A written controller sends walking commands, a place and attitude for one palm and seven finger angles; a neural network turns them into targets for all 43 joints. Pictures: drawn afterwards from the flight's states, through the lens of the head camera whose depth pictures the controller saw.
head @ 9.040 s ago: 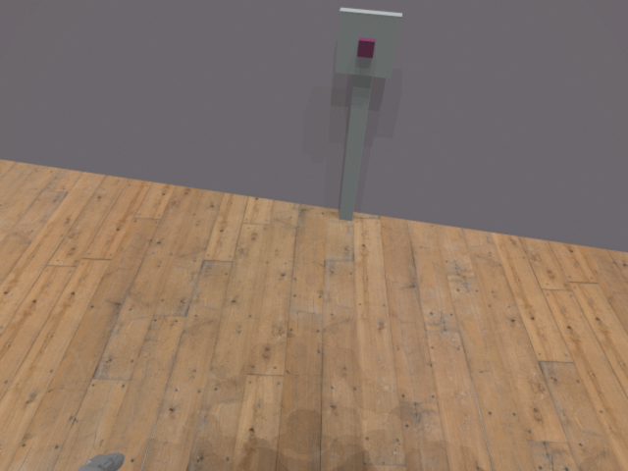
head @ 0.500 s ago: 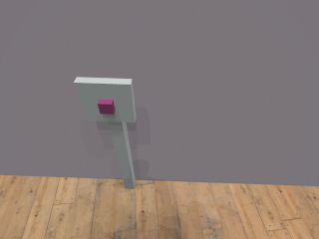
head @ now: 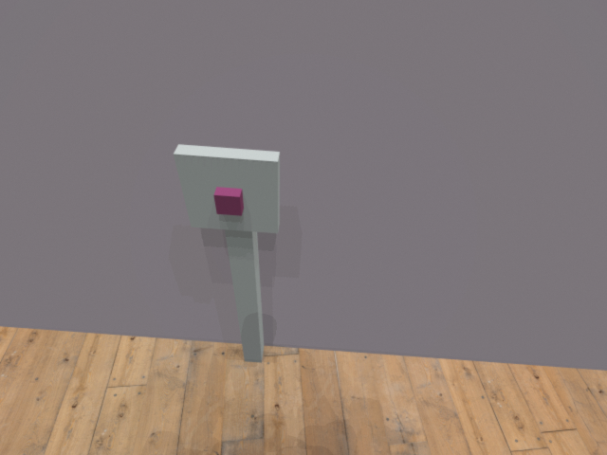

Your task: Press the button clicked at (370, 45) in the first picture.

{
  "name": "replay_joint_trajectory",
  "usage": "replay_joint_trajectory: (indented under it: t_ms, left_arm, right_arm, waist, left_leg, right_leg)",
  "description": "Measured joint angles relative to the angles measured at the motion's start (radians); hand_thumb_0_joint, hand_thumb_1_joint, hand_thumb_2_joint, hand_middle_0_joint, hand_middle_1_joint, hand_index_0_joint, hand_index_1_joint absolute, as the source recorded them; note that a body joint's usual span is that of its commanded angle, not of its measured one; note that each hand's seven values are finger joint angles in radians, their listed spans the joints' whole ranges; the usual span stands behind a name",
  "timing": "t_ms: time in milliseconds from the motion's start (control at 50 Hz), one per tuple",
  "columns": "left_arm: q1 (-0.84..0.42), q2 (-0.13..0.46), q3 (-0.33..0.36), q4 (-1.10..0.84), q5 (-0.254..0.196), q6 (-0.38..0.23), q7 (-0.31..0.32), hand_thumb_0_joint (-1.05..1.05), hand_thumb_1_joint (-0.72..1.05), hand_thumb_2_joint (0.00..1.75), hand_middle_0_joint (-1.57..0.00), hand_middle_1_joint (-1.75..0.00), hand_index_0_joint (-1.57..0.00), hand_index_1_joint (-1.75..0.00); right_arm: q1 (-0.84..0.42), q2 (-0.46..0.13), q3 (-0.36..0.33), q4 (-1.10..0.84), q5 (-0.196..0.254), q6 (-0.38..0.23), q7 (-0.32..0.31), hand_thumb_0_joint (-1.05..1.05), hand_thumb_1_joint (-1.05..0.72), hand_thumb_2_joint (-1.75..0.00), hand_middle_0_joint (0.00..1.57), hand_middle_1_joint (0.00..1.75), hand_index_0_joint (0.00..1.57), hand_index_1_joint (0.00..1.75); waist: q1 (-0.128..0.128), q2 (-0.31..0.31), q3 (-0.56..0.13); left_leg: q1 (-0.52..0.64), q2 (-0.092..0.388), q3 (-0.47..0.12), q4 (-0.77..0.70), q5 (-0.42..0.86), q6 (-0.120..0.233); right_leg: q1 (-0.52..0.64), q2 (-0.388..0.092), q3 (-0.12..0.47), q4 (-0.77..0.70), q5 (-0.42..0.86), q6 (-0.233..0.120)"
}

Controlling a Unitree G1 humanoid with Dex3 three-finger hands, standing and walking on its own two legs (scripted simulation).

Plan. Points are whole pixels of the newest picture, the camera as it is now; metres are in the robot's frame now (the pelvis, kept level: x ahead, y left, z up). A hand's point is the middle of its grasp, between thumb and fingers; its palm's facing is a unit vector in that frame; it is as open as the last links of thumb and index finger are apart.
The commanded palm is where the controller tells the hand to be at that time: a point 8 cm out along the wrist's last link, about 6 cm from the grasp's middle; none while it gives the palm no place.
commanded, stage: shuffle to correct the standing spot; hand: left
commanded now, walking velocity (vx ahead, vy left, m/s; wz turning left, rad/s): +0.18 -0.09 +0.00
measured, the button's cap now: (229, 200) +0.54 +0.17 +0.02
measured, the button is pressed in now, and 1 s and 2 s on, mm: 0 0 0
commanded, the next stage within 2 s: come to a stop and stand still in 0.22 s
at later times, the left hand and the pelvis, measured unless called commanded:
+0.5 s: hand out of the picture +0.01 +0.13 -0.18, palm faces +0.06 -0.99 -0.11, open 7.3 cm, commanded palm none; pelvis +0.06 -0.02 +0.00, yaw +0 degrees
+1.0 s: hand out of the picture +0.07 +0.19 -0.16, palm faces -0.02 -0.96 -0.27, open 7.3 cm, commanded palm none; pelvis +0.03 +0.00 +0.00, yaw -1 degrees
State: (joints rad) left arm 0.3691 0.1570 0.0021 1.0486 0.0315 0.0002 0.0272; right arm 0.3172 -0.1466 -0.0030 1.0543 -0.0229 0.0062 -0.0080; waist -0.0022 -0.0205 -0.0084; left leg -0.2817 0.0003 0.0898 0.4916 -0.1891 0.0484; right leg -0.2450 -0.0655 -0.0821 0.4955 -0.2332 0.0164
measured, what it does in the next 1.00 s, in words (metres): stands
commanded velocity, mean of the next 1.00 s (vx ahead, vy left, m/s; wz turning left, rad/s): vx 0.02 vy -0.02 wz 0.00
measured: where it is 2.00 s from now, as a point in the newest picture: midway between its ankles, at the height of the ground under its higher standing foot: outside the picture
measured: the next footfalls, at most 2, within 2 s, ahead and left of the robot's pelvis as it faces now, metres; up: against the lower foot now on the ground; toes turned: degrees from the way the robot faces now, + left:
none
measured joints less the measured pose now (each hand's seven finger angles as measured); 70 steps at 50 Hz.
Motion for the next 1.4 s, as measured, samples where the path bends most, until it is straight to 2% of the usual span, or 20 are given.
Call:
replay_joint_trajectory:
  t_ms: [160, 240, 380, 480, 600, 740, 780, 860, 980, 1120, 1400]
  left_arm:
    - [0.046, -0.022, 0.006, 0.016, 0.004, -0.003, -0.014, 0.0, 0.91, 0.9, -0.2, -0.3, -0.2, -0.29]
    - [0.067, -0.032, 0.009, 0.021, 0.003, -0.008, -0.017, 0.0, 0.91, 0.9, -0.2, -0.3, -0.2, -0.3]
    - [0.088, -0.042, 0.014, 0.032, -0.001, -0.015, -0.014, 0.0, 0.91, 0.9, -0.2, -0.3, -0.2, -0.3]
    - [0.055, -0.046, 0.009, 0.047, -0.006, -0.022, -0.003, 0.0, 0.91, 0.9, -0.2, -0.3, -0.2, -0.3]
    - [-0.015, -0.049, -0.001, 0.027, -0.012, -0.023, 0.01, 0.0, 0.91, 0.9, -0.2, -0.3, -0.2, -0.3]
    - [-0.069, -0.003, 0.012, -0.007, -0.008, -0.005, 0.023, 0.02, 0.93, 0.9, -0.2, -0.3, -0.2, -0.3]
    - [-0.074, 0.005, 0.005, -0.017, -0.008, -0.01, 0.026, 0.01, 0.93, 0.9, -0.2, -0.3, -0.2, -0.3]
    - [-0.089, 0.025, -0.003, -0.025, -0.007, -0.002, 0.014, 0.01, 0.92, 0.9, -0.2, -0.3, -0.2, -0.3]
    - [-0.104, 0.039, -0.008, -0.041, -0.006, 0.001, 0.003, 0.0, 0.92, 0.9, -0.2, -0.3, -0.2, -0.3]
    - [-0.092, 0.029, -0.019, -0.03, -0.008, -0.004, -0.004, 0.0, 0.91, 0.9, -0.2, -0.3, -0.2, -0.3]
    - [-0.074, -0.007, -0.029, 0.045, -0.013, -0.01, -0.007, 0.0, 0.92, 0.9, -0.2, -0.3, -0.2, -0.3]
  right_arm:
    - [0.012, 0.009, -0.01, 0.013, -0.003, 0.003, -0.002, 0.0, -0.91, -0.9, 0.2, 0.3, 0.2, 0.3]
    - [0.016, 0.013, -0.015, 0.015, -0.001, -0.001, -0.002, 0.0, -0.91, -0.9, 0.2, 0.3, 0.2, 0.3]
    - [0.02, 0.024, -0.015, 0.019, 0.0, -0.015, -0.006, 0.0, -0.91, -0.9, 0.2, 0.3, 0.2, 0.3]
    - [0.006, 0.028, -0.002, 0.045, 0.009, -0.034, -0.023, 0.01, -0.92, -0.9, 0.2, 0.3, 0.2, 0.3]
    - [-0.034, 0.023, -0.001, 0.062, 0.017, -0.026, -0.039, 0.02, -0.94, -0.9, 0.2, 0.3, 0.2, 0.3]
    - [-0.071, 0.003, -0.013, 0.03, 0.019, -0.01, -0.031, 0.01, -0.94, -0.9, 0.2, 0.3, 0.2, 0.3]
    - [-0.074, -0.013, -0.017, 0.0, 0.016, -0.002, -0.02, 0.01, -0.93, -0.9, 0.2, 0.3, 0.2, 0.3]
    - [-0.066, -0.032, -0.015, -0.049, 0.008, -0.003, -0.006, 0.01, -0.92, -0.9, 0.2, 0.3, 0.2, 0.3]
    - [-0.054, -0.047, -0.007, -0.062, 0.002, -0.002, -0.001, 0.01, -0.93, -0.9, 0.2, 0.3, 0.2, 0.3]
    - [-0.048, -0.051, 0.005, -0.04, 0.002, -0.005, 0.005, 0.0, -0.92, -0.9, 0.2, 0.3, 0.2, 0.3]
    - [-0.035, -0.021, 0.015, 0.046, 0.01, -0.016, -0.006, 0.0, -0.91, -0.9, 0.2, 0.3, 0.2, 0.3]
  waist:
    - [0.003, -0.001, -0.006]
    - [0.007, -0.001, -0.006]
    - [0.008, -0.007, -0.013]
    - [0.009, -0.017, 0.002]
    - [0.006, -0.018, 0.033]
    - [0.001, -0.006, 0.059]
    - [-0.002, 0.014, 0.056]
    - [-0.014, 0.036, 0.037]
    - [-0.008, 0.056, 0.013]
    - [-0.004, 0.055, 0.012]
    - [-0.003, 0.017, 0.042]
  left_leg:
    - [-0.006, 0.006, -0.011, 0.033, -0.037, -0.001]
    - [-0.01, 0.012, -0.014, 0.061, -0.059, -0.007]
    - [-0.011, 0.025, -0.022, 0.101, -0.104, -0.023]
    - [0.021, 0.021, -0.019, 0.08, -0.117, -0.026]
    - [0.056, 0.013, -0.014, 0.023, -0.092, -0.027]
    - [0.039, 0.018, -0.005, 0.029, -0.075, -0.026]
    - [0.015, 0.027, -0.003, 0.065, -0.088, -0.025]
    - [0.006, 0.016, 0.005, 0.083, -0.093, -0.011]
    - [0.024, -0.003, 0.016, 0.039, -0.064, -0.004]
    - [0.041, -0.006, 0.024, -0.02, -0.031, -0.01]
    - [0.065, 0.021, 0.016, -0.04, -0.034, -0.038]
  right_leg:
    - [-0.004, 0.027, 0.024, 0.033, -0.058, -0.025]
    - [-0.002, 0.036, 0.033, 0.044, -0.04, -0.024]
    - [0.007, 0.049, 0.03, 0.064, -0.082, -0.019]
    - [0.036, 0.046, 0.032, 0.048, -0.095, -0.012]
    - [0.063, 0.04, 0.037, 0.003, -0.074, -0.007]
    - [0.042, 0.044, 0.045, 0.013, -0.058, -0.008]
    - [0.026, 0.052, 0.048, 0.025, -0.054, -0.007]
    - [0.007, 0.039, 0.055, 0.063, -0.068, -0.003]
    - [0.005, 0.023, 0.066, 0.056, -0.057, 0.001]
    - [0.005, 0.022, 0.075, 0.028, -0.037, 0.0]
    - [0.033, 0.051, 0.066, -0.003, -0.037, -0.023]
